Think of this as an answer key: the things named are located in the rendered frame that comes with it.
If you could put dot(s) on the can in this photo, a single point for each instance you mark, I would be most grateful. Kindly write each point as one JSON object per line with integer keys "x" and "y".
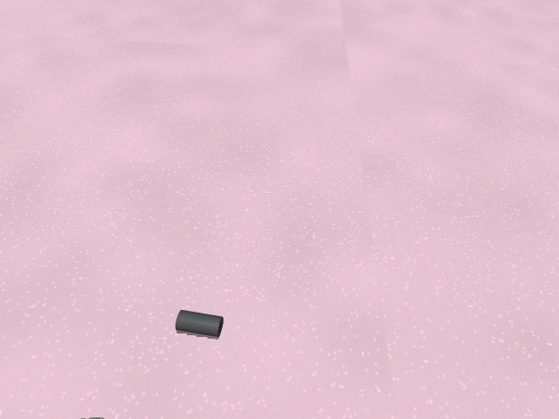
{"x": 199, "y": 323}

